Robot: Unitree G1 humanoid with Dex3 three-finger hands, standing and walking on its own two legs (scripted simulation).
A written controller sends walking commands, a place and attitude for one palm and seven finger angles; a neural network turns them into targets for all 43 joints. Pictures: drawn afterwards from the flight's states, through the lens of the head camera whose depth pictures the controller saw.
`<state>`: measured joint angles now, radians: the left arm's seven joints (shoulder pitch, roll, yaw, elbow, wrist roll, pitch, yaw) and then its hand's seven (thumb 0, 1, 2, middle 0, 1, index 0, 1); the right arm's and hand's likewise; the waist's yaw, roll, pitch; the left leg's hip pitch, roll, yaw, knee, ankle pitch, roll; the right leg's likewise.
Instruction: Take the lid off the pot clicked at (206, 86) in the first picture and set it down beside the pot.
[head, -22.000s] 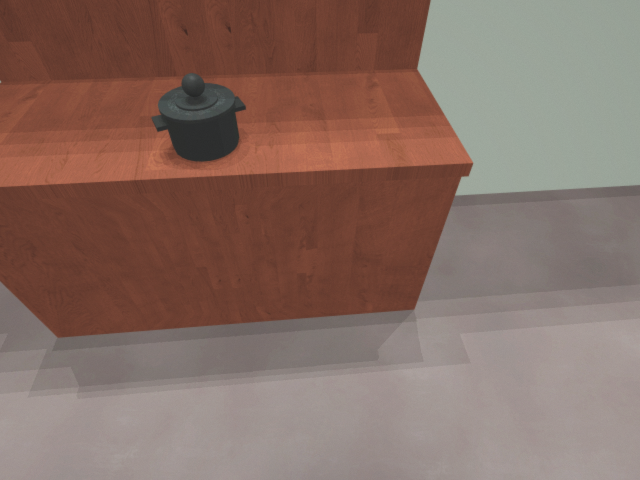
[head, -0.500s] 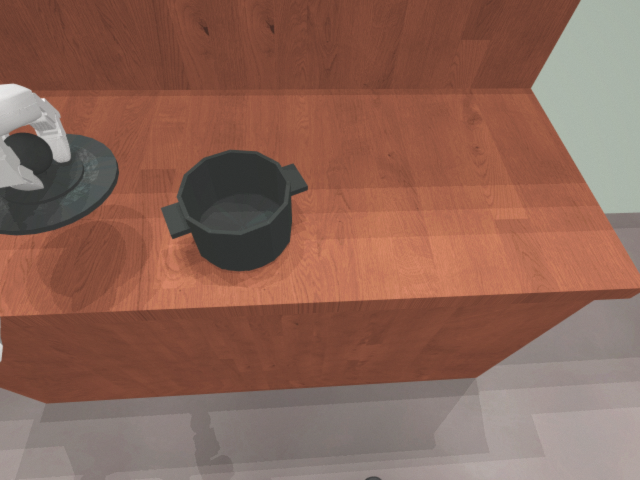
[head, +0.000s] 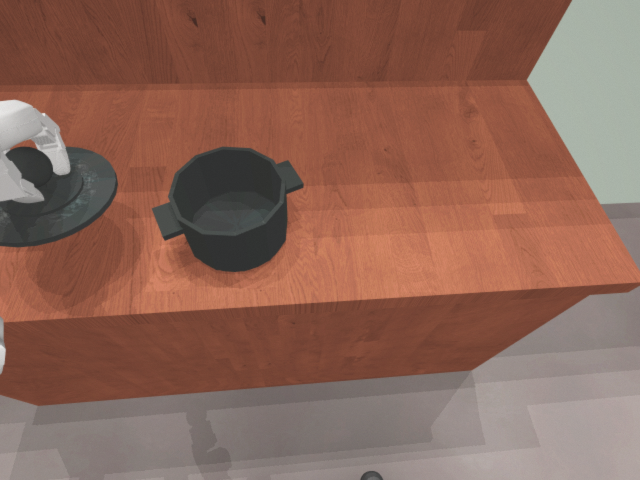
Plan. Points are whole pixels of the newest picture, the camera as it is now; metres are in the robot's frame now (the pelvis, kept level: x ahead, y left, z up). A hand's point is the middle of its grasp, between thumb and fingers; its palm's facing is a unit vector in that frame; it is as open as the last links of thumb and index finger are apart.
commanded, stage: lower the lid onto the table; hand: left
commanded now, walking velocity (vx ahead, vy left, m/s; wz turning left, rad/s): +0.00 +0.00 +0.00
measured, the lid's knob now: (27, 167) +0.48 +0.33 +0.10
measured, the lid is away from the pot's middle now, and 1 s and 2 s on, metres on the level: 0.23 0.23 0.23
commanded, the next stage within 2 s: open the fingers wide in 1.38 s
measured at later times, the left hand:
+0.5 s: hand (36, 194) +0.45 +0.33 +0.08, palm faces -0.49 -0.10 -0.87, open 7.1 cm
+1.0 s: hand (44, 206) +0.46 +0.34 +0.04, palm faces -0.52 -0.10 -0.85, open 7.1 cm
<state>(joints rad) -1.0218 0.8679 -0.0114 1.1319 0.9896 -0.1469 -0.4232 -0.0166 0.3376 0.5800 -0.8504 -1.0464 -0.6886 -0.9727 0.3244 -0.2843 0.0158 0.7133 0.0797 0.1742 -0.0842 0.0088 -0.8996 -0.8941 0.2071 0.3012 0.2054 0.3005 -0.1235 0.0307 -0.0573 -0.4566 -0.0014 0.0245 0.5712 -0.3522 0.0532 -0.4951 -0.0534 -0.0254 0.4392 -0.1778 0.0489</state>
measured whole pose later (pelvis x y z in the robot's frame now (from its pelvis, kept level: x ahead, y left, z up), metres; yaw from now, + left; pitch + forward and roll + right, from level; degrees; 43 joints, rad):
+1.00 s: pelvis -0.01 +0.00 -0.02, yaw -1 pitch +19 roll -4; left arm -1.01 0.92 0.03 1.19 1.03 -0.21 -0.38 -0.01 0.34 0.58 -0.85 -1.05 -0.69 -0.97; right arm 0.36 -0.28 0.03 0.72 0.08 0.18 -0.12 0.01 -0.90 -0.89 0.21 0.30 0.21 0.30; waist -0.17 0.03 -0.07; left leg -0.66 0.02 0.02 0.75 -0.42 0.05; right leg -0.69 -0.04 -0.02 0.58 -0.23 0.05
